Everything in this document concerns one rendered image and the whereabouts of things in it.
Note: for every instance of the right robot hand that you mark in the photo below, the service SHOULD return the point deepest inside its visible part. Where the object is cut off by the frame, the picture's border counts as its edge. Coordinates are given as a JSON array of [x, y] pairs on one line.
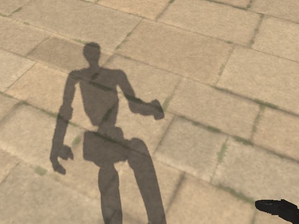
[[283, 209]]

